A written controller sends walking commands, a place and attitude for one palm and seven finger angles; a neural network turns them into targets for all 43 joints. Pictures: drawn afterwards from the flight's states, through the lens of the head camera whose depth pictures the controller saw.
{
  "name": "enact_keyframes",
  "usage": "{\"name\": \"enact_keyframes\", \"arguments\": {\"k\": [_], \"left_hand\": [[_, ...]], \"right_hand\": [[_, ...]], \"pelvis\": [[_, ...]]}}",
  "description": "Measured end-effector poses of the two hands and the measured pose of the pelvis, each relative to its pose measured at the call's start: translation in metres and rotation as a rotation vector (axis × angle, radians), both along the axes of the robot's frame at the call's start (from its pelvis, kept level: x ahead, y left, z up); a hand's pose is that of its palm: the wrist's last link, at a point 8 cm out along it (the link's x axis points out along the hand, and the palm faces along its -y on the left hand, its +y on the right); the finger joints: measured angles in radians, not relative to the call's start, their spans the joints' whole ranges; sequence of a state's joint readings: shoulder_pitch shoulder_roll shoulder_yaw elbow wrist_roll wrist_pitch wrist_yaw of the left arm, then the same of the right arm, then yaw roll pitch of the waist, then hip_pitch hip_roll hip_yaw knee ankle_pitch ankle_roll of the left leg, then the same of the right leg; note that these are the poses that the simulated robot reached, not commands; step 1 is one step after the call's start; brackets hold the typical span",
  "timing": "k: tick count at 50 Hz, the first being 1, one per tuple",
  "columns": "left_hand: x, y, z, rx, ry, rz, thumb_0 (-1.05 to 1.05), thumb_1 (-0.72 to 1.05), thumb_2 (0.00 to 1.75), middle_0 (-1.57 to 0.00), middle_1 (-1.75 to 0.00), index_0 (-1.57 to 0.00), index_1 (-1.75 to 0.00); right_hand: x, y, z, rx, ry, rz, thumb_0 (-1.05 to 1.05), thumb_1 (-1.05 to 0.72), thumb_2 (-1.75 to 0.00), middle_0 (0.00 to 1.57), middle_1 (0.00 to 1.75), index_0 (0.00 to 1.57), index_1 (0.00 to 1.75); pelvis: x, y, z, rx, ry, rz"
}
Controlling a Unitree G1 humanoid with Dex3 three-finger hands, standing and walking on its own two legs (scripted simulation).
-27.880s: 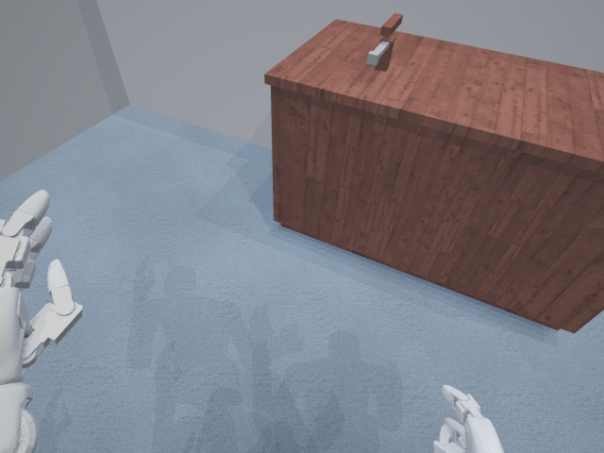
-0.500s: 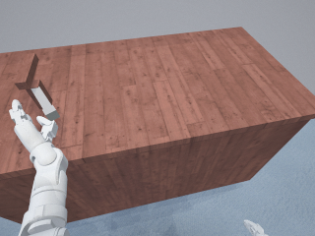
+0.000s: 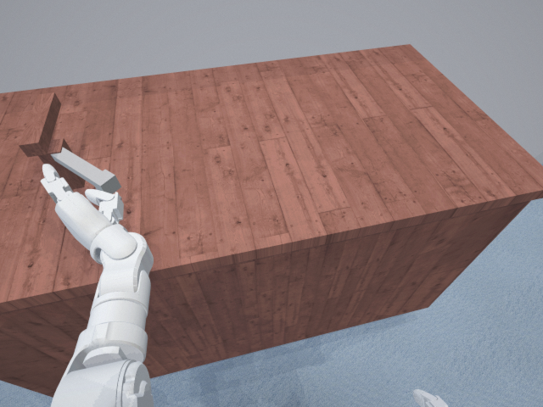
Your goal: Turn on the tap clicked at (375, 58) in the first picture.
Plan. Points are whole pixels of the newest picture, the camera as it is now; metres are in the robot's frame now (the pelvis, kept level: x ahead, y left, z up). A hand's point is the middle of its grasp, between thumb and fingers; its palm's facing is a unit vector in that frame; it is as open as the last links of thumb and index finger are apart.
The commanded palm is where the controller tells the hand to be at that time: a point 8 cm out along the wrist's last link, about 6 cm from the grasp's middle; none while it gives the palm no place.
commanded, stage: push the lever round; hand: left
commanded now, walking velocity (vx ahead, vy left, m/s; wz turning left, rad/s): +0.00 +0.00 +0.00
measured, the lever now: (106, 183) +0.43 +0.28 +0.09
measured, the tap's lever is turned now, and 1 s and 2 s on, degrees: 43 73 73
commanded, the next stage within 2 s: lift the hand up off the lever in 0.70 s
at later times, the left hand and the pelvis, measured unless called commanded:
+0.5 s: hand (138, 180) +0.45 +0.23 +0.08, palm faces +0.82 -0.56 -0.08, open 7.7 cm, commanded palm +0.40 +0.25 +0.08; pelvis +0.00 -0.01 +0.00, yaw +0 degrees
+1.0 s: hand (145, 166) +0.47 +0.22 +0.09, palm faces +0.82 -0.57 -0.07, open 7.8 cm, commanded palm +0.41 +0.24 +0.09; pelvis +0.01 -0.01 +0.00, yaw -1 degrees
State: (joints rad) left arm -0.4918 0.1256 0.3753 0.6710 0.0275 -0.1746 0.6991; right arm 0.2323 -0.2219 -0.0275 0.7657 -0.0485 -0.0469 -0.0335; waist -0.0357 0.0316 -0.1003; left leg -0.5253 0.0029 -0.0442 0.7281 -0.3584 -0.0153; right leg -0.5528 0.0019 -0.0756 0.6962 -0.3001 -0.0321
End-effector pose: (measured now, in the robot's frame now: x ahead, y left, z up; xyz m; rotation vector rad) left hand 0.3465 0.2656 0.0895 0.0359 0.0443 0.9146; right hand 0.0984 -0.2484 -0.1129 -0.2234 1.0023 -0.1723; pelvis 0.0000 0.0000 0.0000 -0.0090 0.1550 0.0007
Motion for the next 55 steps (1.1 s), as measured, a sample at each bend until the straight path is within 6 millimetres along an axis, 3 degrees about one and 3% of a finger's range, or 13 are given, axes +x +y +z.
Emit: {"name": "enact_keyframes", "arguments": {"k": [18, 33, 42, 48, 55], "left_hand": [[0.026, -0.017, -0.001, -0.011, 0.031, 0.057, 0.01, 0.92, 0.92, -0.15, -0.15, -0.15, -0.15], [0.061, -0.025, -0.003, -0.007, 0.05, 0.058, 0.0, 0.92, 0.93, -0.16, -0.15, -0.15, -0.15], [0.07, -0.027, -0.003, -0.007, 0.053, 0.063, 0.01, 0.93, 0.93, -0.16, -0.15, -0.15, -0.15], [0.067, -0.028, 0.002, -0.004, 0.027, 0.057, 0.01, 0.92, 0.92, -0.16, -0.15, -0.15, -0.15], [0.061, -0.029, 0.008, -0.013, 0.038, 0.047, 0.02, 0.9, 0.91, -0.16, -0.15, -0.15, -0.15]], "right_hand": [[-0.013, -0.007, -0.005, -0.002, 0.062, 0.0, 0.01, -0.91, -0.9, 0.2, 0.3, 0.21, 0.3], [-0.044, -0.017, -0.012, -0.006, 0.171, -0.048, 0.01, -0.91, -0.9, 0.2, 0.3, 0.21, 0.3], [-0.058, -0.019, -0.013, 0.007, 0.215, -0.075, 0.01, -0.91, -0.9, 0.2, 0.3, 0.21, 0.3], [-0.056, -0.018, -0.011, 0.016, 0.207, -0.081, 0.01, -0.91, -0.9, 0.2, 0.3, 0.21, 0.3], [-0.04, -0.015, -0.009, 0.023, 0.162, -0.068, 0.01, -0.91, -0.9, 0.2, 0.3, 0.21, 0.3]], "pelvis": [[0.0, -0.004, -0.002, 0.001, 0.029, 0.004], [0.006, -0.009, -0.005, 0.002, 0.073, -0.004], [0.012, -0.009, -0.005, 0.002, 0.081, -0.012], [0.014, -0.009, -0.004, 0.0, 0.072, -0.015], [0.015, -0.008, 0.0, 0.0, 0.049, -0.014]]}}
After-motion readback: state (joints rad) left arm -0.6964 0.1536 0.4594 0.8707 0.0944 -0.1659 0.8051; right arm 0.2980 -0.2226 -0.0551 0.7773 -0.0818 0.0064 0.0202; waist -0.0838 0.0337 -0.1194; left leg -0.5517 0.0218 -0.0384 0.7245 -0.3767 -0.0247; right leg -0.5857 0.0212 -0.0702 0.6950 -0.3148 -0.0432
